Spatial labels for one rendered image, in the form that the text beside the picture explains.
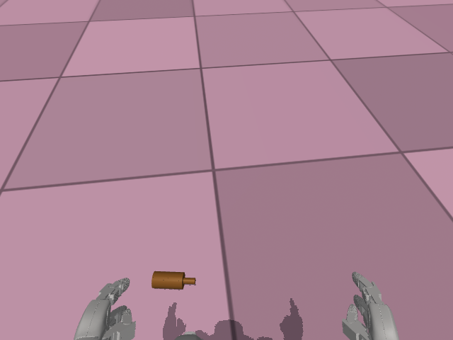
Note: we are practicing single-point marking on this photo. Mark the bottle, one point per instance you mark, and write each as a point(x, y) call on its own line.
point(170, 280)

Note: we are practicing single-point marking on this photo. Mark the left robot hand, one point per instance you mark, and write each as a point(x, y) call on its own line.
point(99, 323)

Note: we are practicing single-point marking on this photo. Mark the right robot hand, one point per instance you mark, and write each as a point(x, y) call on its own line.
point(377, 316)

